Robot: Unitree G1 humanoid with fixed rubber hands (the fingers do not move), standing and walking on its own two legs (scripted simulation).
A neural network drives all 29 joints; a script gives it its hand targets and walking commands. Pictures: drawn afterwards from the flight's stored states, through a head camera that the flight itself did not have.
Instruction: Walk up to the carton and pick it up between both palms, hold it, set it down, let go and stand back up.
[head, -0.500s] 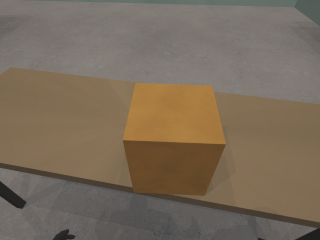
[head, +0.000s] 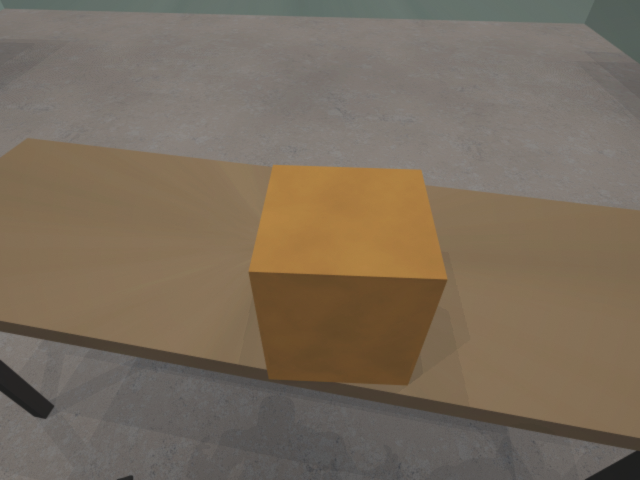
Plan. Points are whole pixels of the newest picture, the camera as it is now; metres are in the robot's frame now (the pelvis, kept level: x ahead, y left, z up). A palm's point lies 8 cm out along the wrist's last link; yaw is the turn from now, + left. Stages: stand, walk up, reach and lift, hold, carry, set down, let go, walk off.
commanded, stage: stand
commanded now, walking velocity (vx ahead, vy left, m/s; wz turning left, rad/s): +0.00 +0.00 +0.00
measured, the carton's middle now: (342, 278) +0.41 -0.01 +0.03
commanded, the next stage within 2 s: walk up in 0.10 s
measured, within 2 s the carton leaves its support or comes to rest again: neither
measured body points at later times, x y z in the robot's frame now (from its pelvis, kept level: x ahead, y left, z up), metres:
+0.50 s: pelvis -0.01 +0.03 +0.00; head -0.01 +0.02 +0.45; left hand +0.06 +0.36 -0.10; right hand +0.09 -0.27 -0.13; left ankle -0.02 +0.16 -0.68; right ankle +0.02 -0.12 -0.72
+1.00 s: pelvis -0.02 +0.12 +0.00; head +0.00 +0.14 +0.45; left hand +0.04 +0.44 -0.13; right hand +0.06 -0.19 -0.10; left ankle -0.01 +0.18 -0.72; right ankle +0.00 -0.01 -0.68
